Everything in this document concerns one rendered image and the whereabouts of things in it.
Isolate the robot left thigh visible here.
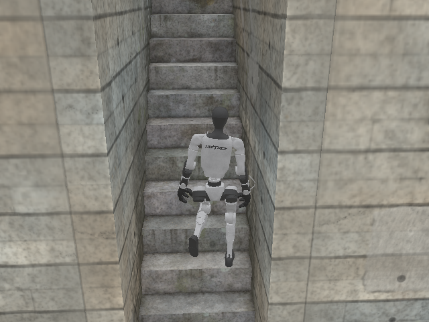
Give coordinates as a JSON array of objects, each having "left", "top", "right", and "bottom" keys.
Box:
[{"left": 192, "top": 186, "right": 211, "bottom": 214}]

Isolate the left robot upper arm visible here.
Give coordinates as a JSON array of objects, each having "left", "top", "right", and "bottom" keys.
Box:
[{"left": 185, "top": 134, "right": 204, "bottom": 170}]

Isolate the robot right hand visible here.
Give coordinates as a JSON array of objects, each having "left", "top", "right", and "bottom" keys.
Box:
[{"left": 238, "top": 193, "right": 251, "bottom": 208}]

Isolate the left robot forearm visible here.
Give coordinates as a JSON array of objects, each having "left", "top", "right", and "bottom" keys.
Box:
[{"left": 179, "top": 160, "right": 192, "bottom": 189}]

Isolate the left robot foot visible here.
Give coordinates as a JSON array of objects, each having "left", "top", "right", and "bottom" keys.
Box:
[{"left": 188, "top": 235, "right": 198, "bottom": 257}]

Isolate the robot left hand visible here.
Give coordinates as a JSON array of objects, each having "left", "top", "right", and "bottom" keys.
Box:
[{"left": 177, "top": 187, "right": 192, "bottom": 203}]

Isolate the right robot upper arm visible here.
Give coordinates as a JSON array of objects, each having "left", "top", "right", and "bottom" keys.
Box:
[{"left": 232, "top": 137, "right": 245, "bottom": 176}]

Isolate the right robot forearm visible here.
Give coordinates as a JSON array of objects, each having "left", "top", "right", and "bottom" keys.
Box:
[{"left": 239, "top": 166, "right": 251, "bottom": 195}]

